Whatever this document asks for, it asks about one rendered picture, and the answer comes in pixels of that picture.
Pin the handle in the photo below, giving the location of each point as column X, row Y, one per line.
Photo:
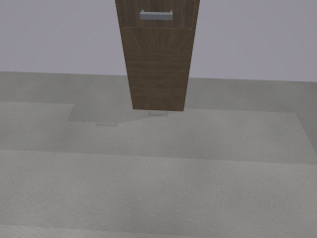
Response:
column 156, row 15

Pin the cabinet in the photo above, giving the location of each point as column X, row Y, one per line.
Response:
column 158, row 63

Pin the drawer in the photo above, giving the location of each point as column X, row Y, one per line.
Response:
column 182, row 13

